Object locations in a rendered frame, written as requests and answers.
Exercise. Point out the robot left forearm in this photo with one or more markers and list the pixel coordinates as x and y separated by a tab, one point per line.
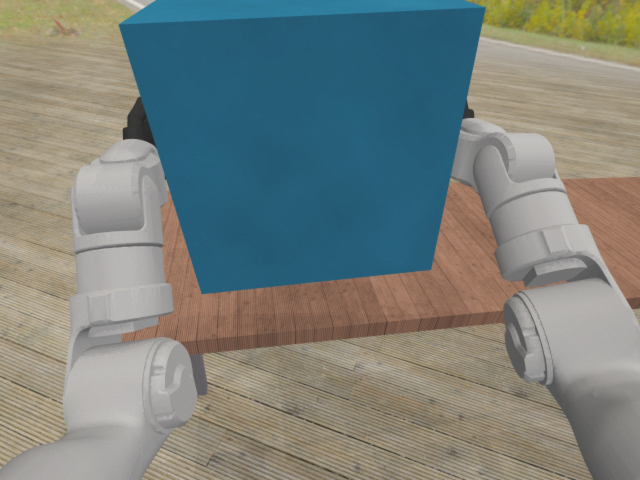
117	236

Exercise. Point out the right robot hand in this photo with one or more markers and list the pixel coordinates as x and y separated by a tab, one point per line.
468	113

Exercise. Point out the carton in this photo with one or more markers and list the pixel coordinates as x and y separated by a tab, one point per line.
305	140

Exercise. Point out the robot left upper arm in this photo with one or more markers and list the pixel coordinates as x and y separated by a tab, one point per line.
122	400

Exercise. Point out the robot right upper arm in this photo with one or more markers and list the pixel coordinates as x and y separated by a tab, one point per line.
578	339

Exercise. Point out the robot right forearm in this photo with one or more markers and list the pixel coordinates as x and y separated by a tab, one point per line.
539	239

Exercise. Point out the left robot hand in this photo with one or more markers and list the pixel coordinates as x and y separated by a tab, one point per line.
137	124

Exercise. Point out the table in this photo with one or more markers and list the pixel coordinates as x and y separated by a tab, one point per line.
463	288

